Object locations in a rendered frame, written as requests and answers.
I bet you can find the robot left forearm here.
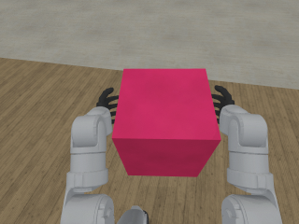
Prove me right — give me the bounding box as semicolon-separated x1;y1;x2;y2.
60;106;113;224

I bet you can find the robot right forearm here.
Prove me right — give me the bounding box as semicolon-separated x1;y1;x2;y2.
219;105;282;224

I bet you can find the right robot hand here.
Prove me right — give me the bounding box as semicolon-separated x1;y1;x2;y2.
211;85;235;124

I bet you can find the carton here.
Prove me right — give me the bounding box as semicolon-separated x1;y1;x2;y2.
111;68;221;177

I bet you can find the robot left upper arm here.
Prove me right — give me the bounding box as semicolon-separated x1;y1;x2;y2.
61;193;115;224

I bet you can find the left robot thigh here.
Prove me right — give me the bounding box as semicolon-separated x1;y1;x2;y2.
117;209;148;224

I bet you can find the left robot shin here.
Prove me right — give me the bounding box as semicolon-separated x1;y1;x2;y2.
131;205;144;212

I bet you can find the left robot hand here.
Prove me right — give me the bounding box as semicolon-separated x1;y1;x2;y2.
96;87;119;124

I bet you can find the robot right upper arm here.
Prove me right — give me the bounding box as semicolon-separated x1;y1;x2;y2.
221;194;282;224

